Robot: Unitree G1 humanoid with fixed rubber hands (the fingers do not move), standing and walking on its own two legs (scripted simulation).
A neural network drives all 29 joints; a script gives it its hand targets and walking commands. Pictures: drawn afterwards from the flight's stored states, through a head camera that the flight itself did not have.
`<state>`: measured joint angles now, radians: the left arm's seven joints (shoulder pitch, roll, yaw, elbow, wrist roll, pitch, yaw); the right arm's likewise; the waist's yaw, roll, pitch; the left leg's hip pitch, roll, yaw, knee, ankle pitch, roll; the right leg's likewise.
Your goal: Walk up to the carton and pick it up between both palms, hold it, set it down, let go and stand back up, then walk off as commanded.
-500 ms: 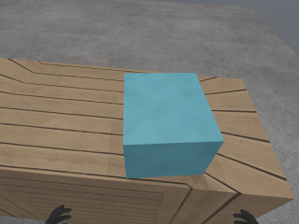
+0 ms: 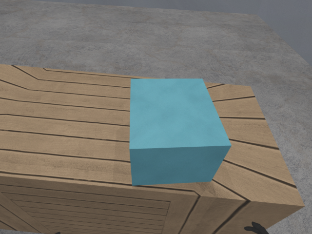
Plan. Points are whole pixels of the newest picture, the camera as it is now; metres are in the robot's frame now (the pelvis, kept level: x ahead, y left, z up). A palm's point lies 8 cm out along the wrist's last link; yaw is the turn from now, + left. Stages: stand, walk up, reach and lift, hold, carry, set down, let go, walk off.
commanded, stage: stand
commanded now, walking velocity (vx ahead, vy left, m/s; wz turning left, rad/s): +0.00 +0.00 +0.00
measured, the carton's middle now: (169, 128) +0.45 -0.03 +0.02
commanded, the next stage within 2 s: walk off in 0.42 s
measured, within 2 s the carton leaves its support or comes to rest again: neither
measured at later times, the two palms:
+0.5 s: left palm out of the picture +0.07 +0.29 -0.11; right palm out of the picture +0.11 -0.28 -0.08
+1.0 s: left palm out of the picture -0.02 +0.31 -0.12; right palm out of the picture +0.01 -0.30 -0.12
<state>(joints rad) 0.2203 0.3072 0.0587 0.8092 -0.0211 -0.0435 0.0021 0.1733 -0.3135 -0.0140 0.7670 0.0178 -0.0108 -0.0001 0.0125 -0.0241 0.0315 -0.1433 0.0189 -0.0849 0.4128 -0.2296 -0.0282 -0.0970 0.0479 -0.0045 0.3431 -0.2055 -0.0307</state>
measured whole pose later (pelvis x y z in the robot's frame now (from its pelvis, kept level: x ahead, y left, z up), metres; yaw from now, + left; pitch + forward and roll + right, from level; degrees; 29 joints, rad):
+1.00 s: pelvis -0.09 +0.00 -0.01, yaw +0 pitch -3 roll +0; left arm 0.20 0.36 0.06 0.86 -0.02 0.01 0.01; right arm 0.15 -0.36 -0.07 0.81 0.02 0.07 0.00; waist 0.01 0.00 0.15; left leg -0.40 -0.05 -0.08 0.97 -0.52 0.01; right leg -0.32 0.03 0.00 0.52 -0.15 -0.05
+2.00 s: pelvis -0.45 +0.00 -0.02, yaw +0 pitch -4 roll +4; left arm 0.30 0.39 0.06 0.82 -0.01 0.02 0.02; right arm 0.15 -0.41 -0.09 0.74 0.01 0.09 -0.01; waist 0.01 0.03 0.17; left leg -0.55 -0.13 -0.09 1.14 -0.41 0.04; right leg -0.27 0.05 0.13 0.68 -0.32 -0.04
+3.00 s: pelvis -0.64 +0.03 -0.02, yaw -1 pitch -3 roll +1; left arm 0.33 0.40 0.06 0.82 -0.01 -0.06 0.01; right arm 0.23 -0.42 -0.09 0.77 0.01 0.01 0.01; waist 0.01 0.03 0.11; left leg -0.45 -0.06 -0.07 0.85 -0.41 0.05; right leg -0.07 0.03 0.15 0.57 -0.43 -0.01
